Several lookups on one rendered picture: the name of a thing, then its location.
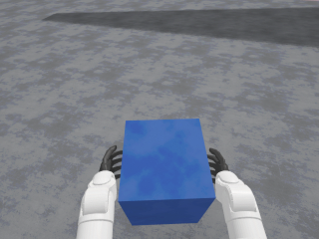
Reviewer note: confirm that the carton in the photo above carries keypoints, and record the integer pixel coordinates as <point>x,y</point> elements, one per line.
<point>165,174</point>

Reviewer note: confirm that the left robot forearm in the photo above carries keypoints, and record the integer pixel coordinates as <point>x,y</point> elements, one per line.
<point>97,211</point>

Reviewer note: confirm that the right robot hand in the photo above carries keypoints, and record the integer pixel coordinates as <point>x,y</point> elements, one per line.
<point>219,164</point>

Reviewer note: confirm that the right robot forearm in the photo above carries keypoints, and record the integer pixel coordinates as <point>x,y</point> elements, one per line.
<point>239,206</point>

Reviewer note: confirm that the left robot hand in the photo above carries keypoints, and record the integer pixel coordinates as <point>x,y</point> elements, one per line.
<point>108,162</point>

